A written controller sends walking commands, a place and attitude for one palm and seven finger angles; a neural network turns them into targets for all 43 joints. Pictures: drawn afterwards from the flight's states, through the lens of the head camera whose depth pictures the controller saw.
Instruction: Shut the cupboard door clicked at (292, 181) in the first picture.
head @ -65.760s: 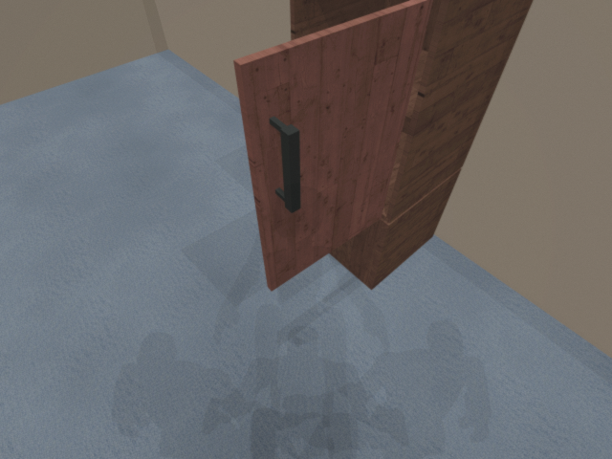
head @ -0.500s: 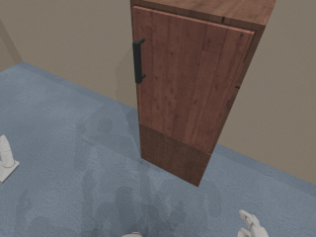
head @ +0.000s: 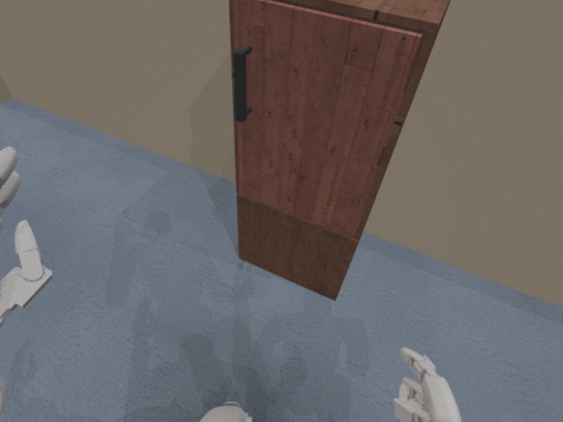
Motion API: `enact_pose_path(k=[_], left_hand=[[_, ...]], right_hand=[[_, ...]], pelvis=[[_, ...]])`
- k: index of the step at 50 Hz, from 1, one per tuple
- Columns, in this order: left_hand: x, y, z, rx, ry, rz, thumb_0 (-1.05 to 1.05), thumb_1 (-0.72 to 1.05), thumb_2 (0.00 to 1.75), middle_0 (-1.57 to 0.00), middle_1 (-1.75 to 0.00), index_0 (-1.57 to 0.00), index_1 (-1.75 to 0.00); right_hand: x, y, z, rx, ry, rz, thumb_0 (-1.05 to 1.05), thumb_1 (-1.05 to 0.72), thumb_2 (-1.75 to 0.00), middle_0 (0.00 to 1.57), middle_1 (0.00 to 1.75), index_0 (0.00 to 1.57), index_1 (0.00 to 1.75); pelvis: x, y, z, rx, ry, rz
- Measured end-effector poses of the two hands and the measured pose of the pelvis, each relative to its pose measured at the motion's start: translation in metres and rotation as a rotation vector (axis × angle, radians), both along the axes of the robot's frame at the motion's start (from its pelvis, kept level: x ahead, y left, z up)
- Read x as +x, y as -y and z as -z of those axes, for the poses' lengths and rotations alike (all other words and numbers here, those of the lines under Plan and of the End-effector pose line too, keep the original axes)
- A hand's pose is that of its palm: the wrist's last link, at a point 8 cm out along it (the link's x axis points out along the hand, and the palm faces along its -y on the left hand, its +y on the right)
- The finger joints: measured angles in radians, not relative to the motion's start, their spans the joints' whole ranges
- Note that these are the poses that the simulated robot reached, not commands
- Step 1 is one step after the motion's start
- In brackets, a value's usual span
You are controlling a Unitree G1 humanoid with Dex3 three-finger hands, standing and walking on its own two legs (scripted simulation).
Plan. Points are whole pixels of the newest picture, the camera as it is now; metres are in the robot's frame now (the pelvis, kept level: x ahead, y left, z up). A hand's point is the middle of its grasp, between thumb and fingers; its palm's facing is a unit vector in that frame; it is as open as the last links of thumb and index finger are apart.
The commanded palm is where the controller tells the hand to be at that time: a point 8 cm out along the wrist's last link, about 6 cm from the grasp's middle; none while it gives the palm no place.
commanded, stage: stop stepping back and stand still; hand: left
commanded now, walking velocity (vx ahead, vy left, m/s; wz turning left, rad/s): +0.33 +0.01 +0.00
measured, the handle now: (244, 85) +0.82 +0.20 +0.08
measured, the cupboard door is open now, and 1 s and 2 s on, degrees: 0 0 0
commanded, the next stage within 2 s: let the arm hang, fingers relaxed in 0.70 s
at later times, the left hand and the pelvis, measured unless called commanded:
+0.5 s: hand out of the picture +0.13 +0.31 +0.18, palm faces +0.49 -0.80 -0.35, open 7.4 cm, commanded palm +0.07 +0.34 +0.19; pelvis -0.08 +0.04 +0.00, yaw -1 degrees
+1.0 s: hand out of the picture +0.08 +0.26 -0.10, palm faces +0.08 -0.95 -0.30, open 7.4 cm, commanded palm none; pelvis -0.08 +0.05 -0.01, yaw +3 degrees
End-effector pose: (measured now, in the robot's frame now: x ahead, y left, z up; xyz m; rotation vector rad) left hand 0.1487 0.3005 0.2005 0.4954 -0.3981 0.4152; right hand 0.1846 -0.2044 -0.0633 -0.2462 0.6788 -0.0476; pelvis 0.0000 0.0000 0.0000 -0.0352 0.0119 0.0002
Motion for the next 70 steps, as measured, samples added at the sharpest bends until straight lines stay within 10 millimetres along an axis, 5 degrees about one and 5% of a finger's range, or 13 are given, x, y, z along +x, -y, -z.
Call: enact_pose_path(k=[8, 14, 19, 27, 34, 40, 43, 47, 50, 53, 57, 64, 70], left_hand=[[-0.005, -0.021, 0.009, -0.018, -0.076, 0.027, 0.01, 0.89, 0.9, -0.21, -0.3, -0.21, -0.3], [-0.043, -0.015, 0.005, 0.037, -0.186, 0.025, 0.01, 0.89, 0.9, -0.21, -0.3, -0.21, -0.3], [-0.071, -0.013, -0.003, 0.05, -0.104, 0.043, 0.01, 0.89, 0.9, -0.21, -0.3, -0.21, -0.3], [-0.059, -0.049, 0.013, -0.037, -0.008, -0.027, 0.01, 0.89, 0.9, -0.21, -0.3, -0.21, -0.3], [-0.063, -0.03, 0.003, 0.04, -0.109, 0.038, 0.01, 0.89, 0.9, -0.21, -0.3, -0.2, -0.3], [-0.07, -0.026, 0.0, 0.06, -0.134, -0.009, 0.01, 0.89, 0.9, -0.21, -0.3, -0.21, -0.3], [-0.055, -0.038, 0.046, -0.021, -0.319, -0.055, 0.0, 0.89, 0.9, -0.2, -0.3, -0.21, -0.3], [-0.052, -0.034, 0.176, -0.274, -0.783, -0.082, 0.0, 0.9, 0.9, -0.19, -0.3, -0.2, -0.3], [-0.086, -0.004, 0.268, -0.429, -1.148, -0.054, 0.0, 0.91, 0.9, -0.19, -0.3, -0.19, -0.3], [-0.14, 0.035, 0.322, -0.575, -1.435, -0.028, 0.01, 0.92, 0.9, -0.19, -0.29, -0.19, -0.3], [-0.174, 0.023, 0.332, -0.648, -1.493, -0.137, -0.06, 1.03, 0.9, -0.21, -0.3, -0.2, -0.3], [-0.237, 0.008, 0.329, -0.624, -1.714, -0.219, -0.03, 0.97, 0.9, -0.2, -0.3, -0.2, -0.3], [-0.268, 0.009, 0.324, -0.63, -1.808, -0.26, -0.01, 0.93, 0.9, -0.2, -0.3, -0.2, -0.3]], right_hand=[[-0.089, 0.022, -0.003, -0.054, -0.038, 0.195, 0.01, -0.9, -0.9, 0.21, 0.3, 0.21, 0.3], [-0.146, 0.028, -0.004, -0.058, -0.094, 0.212, 0.01, -0.9, -0.9, 0.21, 0.3, 0.21, 0.3], [-0.174, 0.033, 0.011, -0.087, -0.178, 0.209, 0.01, -0.9, -0.9, 0.21, 0.3, 0.21, 0.3], [-0.172, 0.012, 0.018, -0.096, -0.095, 0.241, 0.01, -0.9, -0.9, 0.2, 0.3, 0.21, 0.3], [-0.155, -0.025, 0.01, 0.038, -0.046, 0.178, 0.01, -0.9, -0.9, 0.21, 0.3, 0.21, 0.3], [-0.14, -0.024, 0.024, 0.051, -0.112, 0.113, 0.01, -0.9, -0.9, 0.21, 0.3, 0.21, 0.3], [-0.134, -0.017, 0.034, 0.062, -0.162, 0.066, 0.01, -0.9, -0.9, 0.21, 0.3, 0.21, 0.3], [-0.131, -0.012, 0.054, 0.033, -0.226, 0.037, 0.01, -0.9, -0.9, 0.21, 0.3, 0.21, 0.3], [-0.14, -0.011, 0.059, 0.006, -0.289, 0.06, 0.01, -0.91, -0.9, 0.2, 0.3, 0.21, 0.3], [-0.157, -0.014, 0.054, -0.012, -0.358, 0.09, 0.01, -0.91, -0.9, 0.2, 0.3, 0.2, 0.3], [-0.187, -0.02, 0.052, -0.029, -0.489, 0.107, 0.01, -0.91, -0.9, 0.2, 0.3, 0.2, 0.3], [-0.232, -0.034, 0.061, 0.014, -0.631, 0.178, 0.01, -0.92, -0.9, 0.2, 0.3, 0.2, 0.3], [-0.264, -0.051, 0.068, 0.058, -0.714, 0.209, 0.01, -0.92, -0.9, 0.2, 0.3, 0.2, 0.3]], pelvis=[[-0.03, -0.016, -0.004, -0.006, 0.018, 0.001], [-0.06, -0.015, -0.013, 0.011, 0.002, 0.012], [-0.076, -0.023, -0.008, 0.02, 0.03, 0.035], [-0.086, -0.046, 0.007, 0.019, 0.057, 0.026], [-0.087, -0.039, -0.005, 0.02, 0.035, 0.04], [-0.083, -0.035, -0.003, 0.028, 0.02, 0.035], [-0.079, -0.04, -0.005, 0.045, 0.012, -0.015], [-0.077, -0.049, 0.006, 0.04, 0.027, -0.054], [-0.076, -0.051, 0.008, 0.044, 0.04, -0.05], [-0.074, -0.052, 0.002, 0.044, 0.049, -0.035], [-0.072, -0.049, -0.007, 0.028, 0.041, -0.037], [-0.067, -0.057, -0.015, 0.025, 0.042, -0.016], [-0.066, -0.064, -0.017, 0.029, 0.051, -0.002]])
